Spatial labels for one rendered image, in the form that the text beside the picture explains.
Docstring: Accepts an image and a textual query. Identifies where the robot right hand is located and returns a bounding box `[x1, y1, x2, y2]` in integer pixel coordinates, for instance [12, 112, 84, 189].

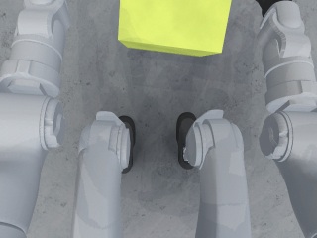
[256, 0, 292, 17]

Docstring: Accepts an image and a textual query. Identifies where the robot right upper arm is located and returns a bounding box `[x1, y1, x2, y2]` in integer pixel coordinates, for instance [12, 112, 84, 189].
[259, 110, 317, 238]

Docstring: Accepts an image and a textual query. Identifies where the right robot shin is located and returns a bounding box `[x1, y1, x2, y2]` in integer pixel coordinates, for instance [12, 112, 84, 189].
[183, 109, 244, 167]

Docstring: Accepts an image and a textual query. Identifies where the robot right forearm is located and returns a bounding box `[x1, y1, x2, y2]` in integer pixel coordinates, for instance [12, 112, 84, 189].
[257, 0, 317, 113]

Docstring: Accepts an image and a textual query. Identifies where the robot right foot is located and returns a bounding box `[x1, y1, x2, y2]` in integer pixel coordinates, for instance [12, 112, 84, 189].
[176, 112, 196, 170]

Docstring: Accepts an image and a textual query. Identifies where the carton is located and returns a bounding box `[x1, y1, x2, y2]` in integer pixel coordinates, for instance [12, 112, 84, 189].
[118, 0, 232, 57]

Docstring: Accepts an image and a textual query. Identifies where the robot left upper arm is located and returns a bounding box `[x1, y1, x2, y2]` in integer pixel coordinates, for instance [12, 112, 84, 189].
[0, 92, 66, 238]

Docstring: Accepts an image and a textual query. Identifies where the robot left forearm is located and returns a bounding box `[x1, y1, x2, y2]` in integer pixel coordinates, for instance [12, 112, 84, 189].
[0, 0, 72, 98]

